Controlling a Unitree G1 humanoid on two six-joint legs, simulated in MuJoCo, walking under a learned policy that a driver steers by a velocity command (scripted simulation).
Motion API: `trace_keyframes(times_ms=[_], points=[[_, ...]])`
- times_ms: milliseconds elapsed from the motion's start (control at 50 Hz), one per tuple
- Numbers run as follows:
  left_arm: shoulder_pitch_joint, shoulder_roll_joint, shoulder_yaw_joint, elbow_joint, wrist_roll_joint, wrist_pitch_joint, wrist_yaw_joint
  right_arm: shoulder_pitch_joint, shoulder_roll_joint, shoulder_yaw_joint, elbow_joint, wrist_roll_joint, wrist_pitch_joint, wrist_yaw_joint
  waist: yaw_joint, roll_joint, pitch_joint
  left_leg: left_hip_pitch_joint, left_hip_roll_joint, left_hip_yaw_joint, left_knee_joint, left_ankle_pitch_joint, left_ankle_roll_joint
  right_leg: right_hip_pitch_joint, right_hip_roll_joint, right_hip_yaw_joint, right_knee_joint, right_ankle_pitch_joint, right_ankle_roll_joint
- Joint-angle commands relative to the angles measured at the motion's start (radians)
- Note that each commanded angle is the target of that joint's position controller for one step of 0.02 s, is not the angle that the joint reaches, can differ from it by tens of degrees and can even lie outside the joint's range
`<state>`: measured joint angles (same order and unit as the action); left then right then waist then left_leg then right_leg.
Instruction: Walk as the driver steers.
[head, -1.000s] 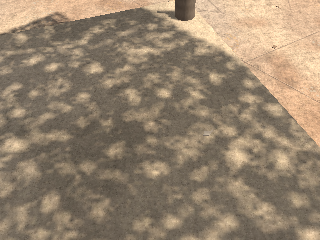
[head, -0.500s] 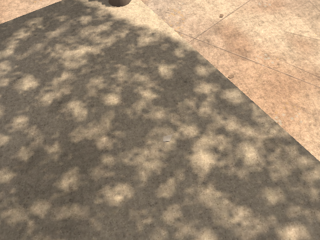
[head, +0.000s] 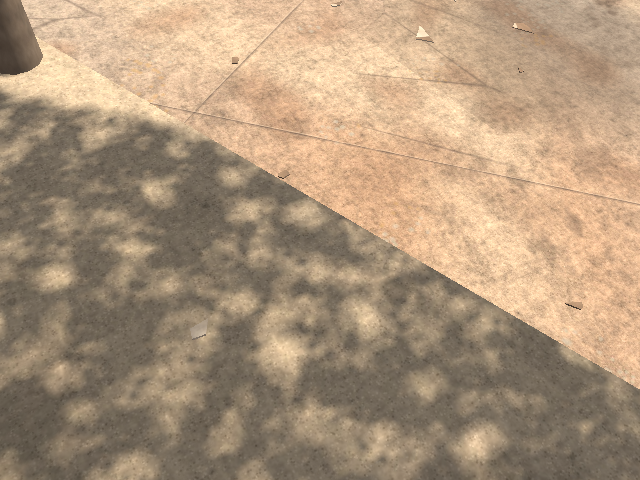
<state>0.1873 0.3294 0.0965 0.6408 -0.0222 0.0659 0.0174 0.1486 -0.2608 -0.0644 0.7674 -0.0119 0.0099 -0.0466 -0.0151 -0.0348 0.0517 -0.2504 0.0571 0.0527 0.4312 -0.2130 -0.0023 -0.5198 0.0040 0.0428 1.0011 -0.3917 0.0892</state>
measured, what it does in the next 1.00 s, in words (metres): steps on the spot: right foot, then left foot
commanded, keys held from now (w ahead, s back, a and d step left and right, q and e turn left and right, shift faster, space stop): e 0.16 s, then no key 0.84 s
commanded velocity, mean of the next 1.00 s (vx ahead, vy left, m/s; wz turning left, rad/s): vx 0.00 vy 0.00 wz -0.23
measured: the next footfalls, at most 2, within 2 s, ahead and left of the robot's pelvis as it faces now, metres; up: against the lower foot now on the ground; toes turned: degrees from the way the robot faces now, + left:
right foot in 0.16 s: +0.04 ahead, -0.15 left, +0.00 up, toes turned -8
left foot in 0.56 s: +0.07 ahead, +0.09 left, +0.00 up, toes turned -11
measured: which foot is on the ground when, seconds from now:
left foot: down 0.00-0.16, up 0.18-0.54, down 0.56-1.00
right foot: up 0.00-0.14, down 0.16-1.00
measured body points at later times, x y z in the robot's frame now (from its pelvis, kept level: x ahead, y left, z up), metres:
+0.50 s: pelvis +0.00 -0.05 -0.01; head +0.02 -0.06 +0.44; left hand +0.23 +0.17 -0.09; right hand +0.08 -0.35 -0.12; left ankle +0.04 +0.10 -0.72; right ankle +0.00 -0.14 -0.74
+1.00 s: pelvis +0.02 -0.02 -0.01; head +0.03 -0.02 +0.44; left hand +0.19 +0.21 -0.13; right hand +0.10 -0.29 -0.12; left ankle +0.03 +0.09 -0.74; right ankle +0.00 -0.14 -0.74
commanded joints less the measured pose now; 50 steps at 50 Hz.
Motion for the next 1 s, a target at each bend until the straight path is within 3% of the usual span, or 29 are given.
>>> trace_keyframes(times_ms=[20, 100, 120, 140, 160, 180, 200, 220, 240, 260, 280, 340, 400, 480, 520, 540, 560, 580, 600, 620, 640, 700, 820, 1000], points=[[-0.063, 0.045, 0.002, -0.118, 0.003, -0.016, -0.013, -0.013, -0.218, -0.060, -0.064, 0.007, -0.003, 0.002, -0.029, 0.236, -0.133, 0.155, 0.236, -0.117, -0.102, 0.392, 0.215, 0.030, -0.028, -0.057, -0.142, 0.009, -0.010], [-0.031, 0.064, 0.017, -0.122, 0.001, -0.005, -0.032, -0.018, -0.235, -0.067, -0.065, 0.031, -0.009, 0.018, -0.010, 0.235, -0.121, 0.138, 0.261, -0.092, -0.056, 0.326, 0.184, 0.145, -0.016, -0.101, -0.351, 0.065, -0.064], [0.004, 0.060, 0.021, -0.111, 0.001, -0.005, -0.035, -0.030, -0.233, -0.067, -0.064, 0.041, -0.008, 0.019, 0.016, 0.223, -0.123, 0.117, 0.252, -0.068, -0.012, 0.298, 0.156, 0.213, -0.001, -0.120, -0.461, 0.143, -0.090], [0.046, 0.069, 0.030, -0.095, 0.004, -0.005, -0.033, -0.008, -0.206, -0.062, -0.053, 0.045, -0.010, 0.022, 0.030, 0.186, -0.136, 0.062, 0.227, -0.031, 0.062, 0.237, 0.109, 0.321, 0.021, -0.115, -0.554, 0.231, -0.123], [0.091, 0.128, 0.051, -0.090, 0.004, -0.009, -0.023, 0.045, -0.158, -0.050, -0.038, 0.025, -0.012, 0.029, 0.031, 0.024, -0.157, -0.085, 0.161, 0.058, 0.248, 0.064, 0.026, 0.490, -0.059, 0.028, -0.616, 0.461, -0.171], [0.088, 0.243, 0.065, -0.125, 0.015, -0.016, -0.007, 0.045, -0.084, -0.019, -0.085, -0.034, -0.013, 0.039, -0.008, -0.306, -0.165, -0.386, 0.023, 0.101, 0.580, -0.481, -0.070, 0.621, -0.346, 0.403, -0.586, 0.877, -0.318], [0.121, 0.208, 0.052, -0.128, 0.050, -0.042, -0.021, -0.055, -0.144, -0.037, -0.111, -0.008, -0.019, 0.029, 0.090, -0.217, -0.237, -0.423, -0.020, -0.060, 0.743, -0.494, -0.073, 0.518, -0.416, 0.462, -0.629, 0.807, -0.463], [0.081, 0.176, 0.038, -0.118, 0.053, -0.061, -0.026, -0.079, -0.177, -0.048, -0.110, 0.021, -0.013, 0.023, 0.070, -0.138, -0.179, -0.429, 0.003, -0.086, 0.797, -0.414, -0.060, 0.473, -0.353, 0.360, -0.644, 0.711, -0.425], [0.022, 0.142, 0.028, -0.109, 0.037, -0.070, -0.023, -0.061, -0.177, -0.051, -0.095, 0.023, -0.007, 0.017, 0.038, -0.111, -0.143, -0.428, 0.014, -0.096, 0.774, -0.327, -0.050, 0.437, -0.290, 0.286, -0.646, 0.625, -0.364], [-0.019, 0.110, 0.015, -0.111, 0.025, -0.070, -0.018, -0.045, -0.177, -0.053, -0.073, 0.014, -0.001, 0.010, 0.024, -0.087, -0.135, -0.410, 0.024, -0.102, 0.755, -0.266, -0.054, 0.416, -0.253, 0.243, -0.644, 0.587, -0.324], [-0.049, 0.101, 0.006, -0.111, 0.021, -0.070, -0.013, -0.020, -0.175, -0.054, -0.066, 0.007, 0.004, 0.009, 0.004, -0.094, -0.133, -0.363, 0.014, -0.093, 0.759, -0.209, -0.062, 0.373, -0.230, 0.207, -0.648, 0.621, -0.316], [-0.061, 0.066, -0.011, -0.101, 0.035, -0.074, -0.003, 0.018, -0.144, -0.045, -0.053, 0.015, 0.006, 0.015, -0.009, -0.095, -0.153, -0.286, 0.002, -0.086, 0.678, -0.126, -0.075, 0.362, -0.202, 0.162, -0.661, 0.599, -0.316], [-0.059, 0.067, -0.012, -0.084, 0.035, -0.071, 0.001, -0.018, -0.108, -0.025, -0.067, 0.011, 0.006, 0.021, 0.014, -0.100, -0.135, -0.221, 0.011, -0.086, 0.460, -0.127, -0.076, 0.366, -0.196, 0.169, -0.661, 0.496, -0.313], [-0.048, 0.074, -0.015, -0.056, 0.037, -0.065, -0.013, -0.021, -0.121, -0.023, -0.075, 0.016, 0.004, 0.029, 0.036, -0.108, -0.103, -0.108, -0.007, -0.064, 0.282, -0.177, -0.061, 0.318, -0.208, 0.222, -0.656, 0.393, -0.333], [-0.070, 0.049, -0.028, -0.042, 0.028, -0.066, -0.017, 0.012, -0.105, -0.019, -0.063, 0.014, -0.004, 0.034, 0.004, -0.088, -0.093, -0.021, -0.017, -0.053, 0.111, -0.078, -0.043, 0.294, -0.188, 0.227, -0.630, 0.369, -0.308], [-0.061, 0.029, -0.036, -0.028, 0.023, -0.068, -0.019, 0.037, -0.096, -0.012, -0.055, 0.003, -0.011, 0.039, -0.018, -0.062, -0.094, 0.067, -0.012, -0.059, -0.026, 0.078, -0.028, 0.265, -0.166, 0.215, -0.620, 0.348, -0.270], [-0.024, 0.006, -0.044, -0.016, 0.034, -0.076, -0.019, 0.056, -0.127, -0.014, -0.054, -0.012, -0.017, 0.038, -0.005, -0.013, -0.122, 0.158, 0.045, -0.129, -0.040, 0.244, -0.007, 0.235, -0.122, 0.192, -0.591, 0.283, -0.214], [0.023, 0.014, -0.039, -0.011, 0.049, -0.084, -0.024, 0.050, -0.198, -0.027, -0.062, -0.012, -0.019, 0.035, 0.052, 0.112, -0.129, 0.173, 0.116, -0.177, 0.005, 0.367, 0.036, 0.213, -0.045, 0.120, -0.540, 0.182, -0.167], [0.030, -0.005, -0.042, -0.008, 0.053, -0.084, -0.022, 0.010, -0.169, -0.022, -0.048, 0.001, -0.021, 0.040, 0.074, 0.203, -0.133, 0.059, 0.119, -0.189, -0.006, 0.173, 0.085, 0.284, -0.006, 0.065, -0.562, 0.135, -0.129], [-0.028, 0.028, -0.037, -0.003, 0.053, -0.079, -0.019, -0.022, -0.119, -0.010, -0.065, 0.002, -0.026, 0.047, 0.038, 0.165, -0.094, 0.000, 0.083, -0.171, -0.028, 0.048, 0.071, 0.318, -0.009, 0.066, -0.552, 0.160, -0.115], [-0.060, 0.035, -0.031, -0.008, 0.045, -0.072, -0.015, -0.019, -0.110, -0.007, -0.059, -0.005, -0.032, 0.047, 0.024, 0.149, -0.084, -0.016, 0.062, -0.151, -0.030, 0.008, 0.045, 0.321, -0.010, 0.063, -0.538, 0.183, -0.123], [-0.047, 0.014, -0.030, 0.001, 0.040, -0.056, -0.010, 0.008, -0.107, 0.001, -0.050, -0.004, -0.050, 0.045, 0.017, 0.110, -0.075, -0.005, 0.039, -0.124, -0.010, 0.027, 0.019, 0.315, -0.022, 0.083, -0.541, 0.248, -0.139], [-0.020, -0.001, -0.027, 0.039, 0.036, -0.060, -0.007, 0.019, -0.100, 0.010, -0.045, 0.000, -0.046, 0.035, 0.008, 0.044, -0.074, 0.018, 0.026, -0.111, 0.012, 0.050, 0.027, 0.310, -0.025, 0.083, -0.541, 0.292, -0.129], [0.009, 0.004, -0.020, 0.093, 0.032, -0.057, 0.010, 0.021, -0.086, 0.019, -0.012, 0.003, -0.047, 0.038, 0.013, 0.030, -0.067, 0.016, 0.011, -0.100, 0.007, 0.070, 0.029, 0.345, -0.032, 0.083, -0.540, 0.339, -0.115]])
